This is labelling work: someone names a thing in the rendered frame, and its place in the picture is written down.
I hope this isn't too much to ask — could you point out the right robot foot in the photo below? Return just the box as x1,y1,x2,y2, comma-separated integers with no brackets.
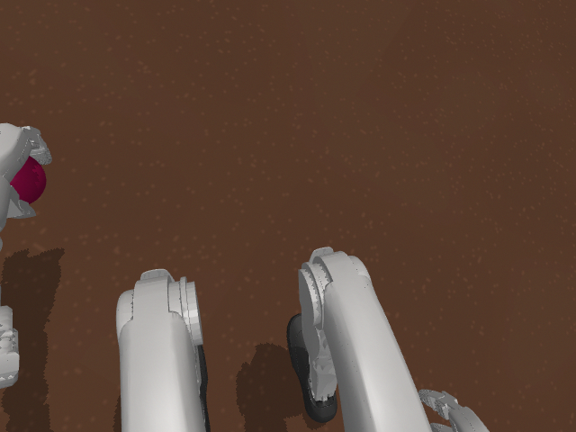
287,313,338,423

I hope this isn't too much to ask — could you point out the left robot arm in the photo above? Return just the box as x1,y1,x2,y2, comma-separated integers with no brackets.
0,175,19,389

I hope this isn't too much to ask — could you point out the ball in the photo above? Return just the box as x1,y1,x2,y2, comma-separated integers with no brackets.
10,156,47,204

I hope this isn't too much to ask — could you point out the left robot hand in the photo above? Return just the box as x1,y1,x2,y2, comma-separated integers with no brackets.
0,123,52,219

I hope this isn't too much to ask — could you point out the right robot hand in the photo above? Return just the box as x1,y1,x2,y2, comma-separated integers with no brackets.
418,389,490,432

